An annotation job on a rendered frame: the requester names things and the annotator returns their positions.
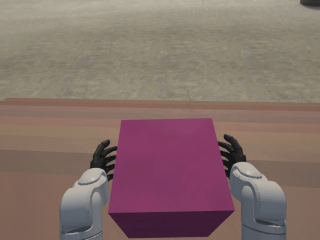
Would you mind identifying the carton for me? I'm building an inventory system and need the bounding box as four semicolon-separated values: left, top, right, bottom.
108;118;235;239

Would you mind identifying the right robot hand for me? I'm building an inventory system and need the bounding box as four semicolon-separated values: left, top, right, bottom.
217;134;246;179

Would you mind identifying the robot right forearm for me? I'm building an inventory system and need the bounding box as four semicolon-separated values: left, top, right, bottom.
229;162;287;240

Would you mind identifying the robot left forearm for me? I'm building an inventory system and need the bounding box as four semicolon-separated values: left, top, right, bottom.
59;168;110;240

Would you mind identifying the left robot hand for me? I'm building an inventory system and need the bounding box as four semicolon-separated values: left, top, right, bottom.
90;139;118;182

